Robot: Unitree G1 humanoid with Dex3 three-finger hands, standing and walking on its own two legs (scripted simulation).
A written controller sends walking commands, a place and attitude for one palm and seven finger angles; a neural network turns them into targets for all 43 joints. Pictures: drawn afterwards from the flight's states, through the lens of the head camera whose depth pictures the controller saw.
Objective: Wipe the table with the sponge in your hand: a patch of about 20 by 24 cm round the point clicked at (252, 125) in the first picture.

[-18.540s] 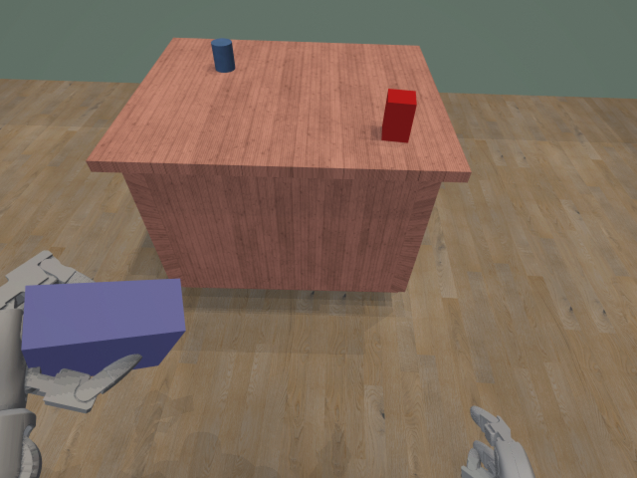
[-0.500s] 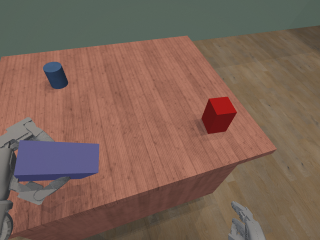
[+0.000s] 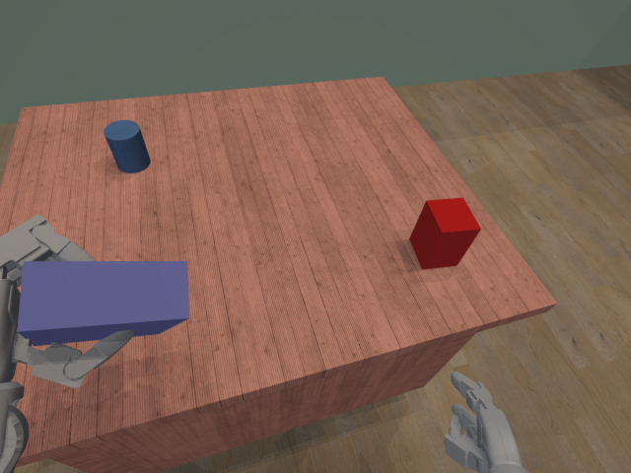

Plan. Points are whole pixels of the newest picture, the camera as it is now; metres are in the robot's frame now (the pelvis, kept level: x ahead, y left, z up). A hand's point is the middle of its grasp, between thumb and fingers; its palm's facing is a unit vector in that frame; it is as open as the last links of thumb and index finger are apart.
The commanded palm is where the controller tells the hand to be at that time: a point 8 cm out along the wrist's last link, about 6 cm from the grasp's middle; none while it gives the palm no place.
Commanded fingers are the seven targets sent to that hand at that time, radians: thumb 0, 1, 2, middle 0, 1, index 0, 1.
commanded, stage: look again from close up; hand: left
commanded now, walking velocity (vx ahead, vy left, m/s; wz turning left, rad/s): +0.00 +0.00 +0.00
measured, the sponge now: (128, 304) +0.23 +0.22 +0.14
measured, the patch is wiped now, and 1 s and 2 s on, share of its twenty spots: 0.00 0.00 0.00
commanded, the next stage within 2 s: shuffle to correct the standing spot in 0.26 s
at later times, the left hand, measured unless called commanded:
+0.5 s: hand (97, 316) +0.21 +0.23 +0.16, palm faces +0.36 -0.86 -0.37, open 9.3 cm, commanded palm +0.16 +0.26 +0.17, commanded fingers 0.00 0.10 1.30 -1.20 -1.60 -1.20 -1.60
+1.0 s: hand (186, 293) +0.24 +0.16 +0.15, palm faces +0.31 -0.87 -0.39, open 9.3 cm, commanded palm +0.18 +0.20 +0.17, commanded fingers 0.00 0.10 1.30 -1.20 -1.60 -1.20 -1.60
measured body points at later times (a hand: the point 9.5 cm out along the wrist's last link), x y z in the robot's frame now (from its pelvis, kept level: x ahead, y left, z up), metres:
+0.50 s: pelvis -0.01 -0.02 +0.00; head +0.01 +0.00 +0.45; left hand +0.18 +0.27 +0.18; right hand +0.16 -0.25 -0.07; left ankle +0.00 +0.04 -0.74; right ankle +0.02 -0.13 -0.74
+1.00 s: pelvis +0.02 -0.08 +0.00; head +0.04 -0.06 +0.44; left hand +0.22 +0.21 +0.18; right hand +0.19 -0.31 -0.08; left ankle +0.00 +0.04 -0.74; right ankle +0.02 -0.13 -0.74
